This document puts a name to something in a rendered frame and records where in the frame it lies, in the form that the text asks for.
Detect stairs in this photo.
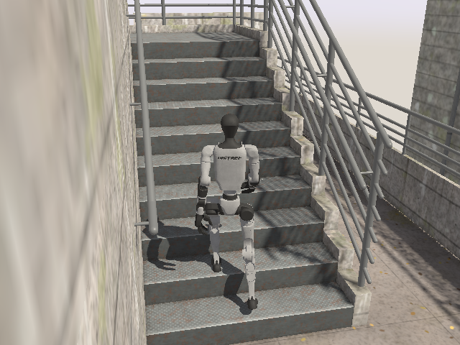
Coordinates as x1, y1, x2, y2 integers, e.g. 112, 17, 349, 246
131, 41, 354, 345

